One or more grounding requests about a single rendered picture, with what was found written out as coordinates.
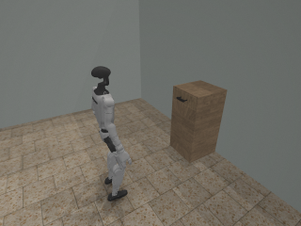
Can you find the right robot forearm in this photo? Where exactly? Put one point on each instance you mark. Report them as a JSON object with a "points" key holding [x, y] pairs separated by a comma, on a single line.
{"points": [[112, 133]]}

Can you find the cabinet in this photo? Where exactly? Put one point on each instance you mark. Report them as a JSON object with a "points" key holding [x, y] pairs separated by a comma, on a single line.
{"points": [[194, 133]]}

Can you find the right robot hand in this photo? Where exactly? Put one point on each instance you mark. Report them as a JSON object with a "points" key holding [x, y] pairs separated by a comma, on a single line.
{"points": [[123, 157]]}

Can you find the robot right upper arm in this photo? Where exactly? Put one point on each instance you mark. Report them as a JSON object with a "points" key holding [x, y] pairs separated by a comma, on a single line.
{"points": [[108, 109]]}

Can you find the drawer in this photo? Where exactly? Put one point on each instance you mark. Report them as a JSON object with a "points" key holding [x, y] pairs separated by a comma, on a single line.
{"points": [[191, 101]]}

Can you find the robot right shin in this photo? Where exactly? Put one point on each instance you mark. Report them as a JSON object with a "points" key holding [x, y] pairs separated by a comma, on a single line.
{"points": [[117, 180]]}

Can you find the robot right thigh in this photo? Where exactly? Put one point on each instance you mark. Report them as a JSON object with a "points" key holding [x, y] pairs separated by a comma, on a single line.
{"points": [[113, 150]]}

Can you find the handle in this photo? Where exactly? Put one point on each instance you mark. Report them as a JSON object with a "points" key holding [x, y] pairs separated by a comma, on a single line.
{"points": [[180, 99]]}

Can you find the robot left upper arm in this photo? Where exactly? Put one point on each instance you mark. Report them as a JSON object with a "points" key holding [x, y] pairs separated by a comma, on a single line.
{"points": [[92, 105]]}

